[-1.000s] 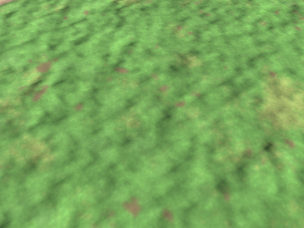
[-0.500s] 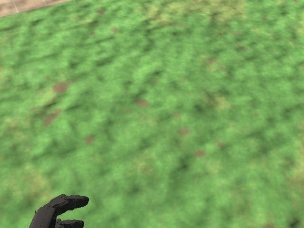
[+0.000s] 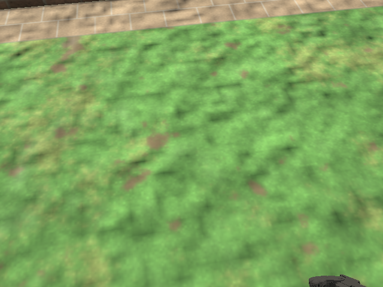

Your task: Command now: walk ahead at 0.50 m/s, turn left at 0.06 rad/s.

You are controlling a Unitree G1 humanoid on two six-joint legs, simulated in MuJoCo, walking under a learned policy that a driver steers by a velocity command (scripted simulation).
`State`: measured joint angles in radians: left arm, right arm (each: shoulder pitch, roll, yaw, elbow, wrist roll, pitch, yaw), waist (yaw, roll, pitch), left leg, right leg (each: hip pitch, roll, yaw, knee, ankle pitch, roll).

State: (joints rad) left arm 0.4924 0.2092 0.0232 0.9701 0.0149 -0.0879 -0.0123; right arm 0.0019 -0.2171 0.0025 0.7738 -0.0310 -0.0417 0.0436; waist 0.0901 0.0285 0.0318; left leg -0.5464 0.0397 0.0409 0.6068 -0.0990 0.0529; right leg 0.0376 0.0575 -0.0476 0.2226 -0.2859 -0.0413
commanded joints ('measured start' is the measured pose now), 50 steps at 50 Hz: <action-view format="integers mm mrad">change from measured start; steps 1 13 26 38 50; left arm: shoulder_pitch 18 -119 -511 -220 -11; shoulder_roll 173 79 64 138 187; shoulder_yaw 34 31 10 67 75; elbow -22 -85 -211 -102 -79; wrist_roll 1 25 12 -10 -10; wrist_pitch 0 52 46 39 29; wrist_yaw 12 -21 -28 8 15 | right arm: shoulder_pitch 0 312 503 307 -56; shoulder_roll -92 -110 -112 -104 -96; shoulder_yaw -26 -58 -50 -53 -41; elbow -52 116 229 78 -79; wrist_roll -2 28 5 -8 -3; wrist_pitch -21 -65 -61 -49 -5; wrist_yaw -14 -36 -64 -44 -22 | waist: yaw -73 -56 -137 -110 -4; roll -117 32 22 0 -86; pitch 18 4 90 -17 13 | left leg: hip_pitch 137 418 649 -30 -131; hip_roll -48 161 189 58 15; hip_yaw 32 -206 10 -90 -48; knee -80 -480 -451 581 110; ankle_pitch -72 118 387 -211 88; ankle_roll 36 164 112 -35 -98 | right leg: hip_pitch -24 -614 -690 -158 -75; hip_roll -283 -159 -100 -243 -162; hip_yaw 132 47 -21 380 356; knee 75 833 412 6 14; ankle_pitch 661 55 234 381 466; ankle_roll -118 6 -48 -262 -181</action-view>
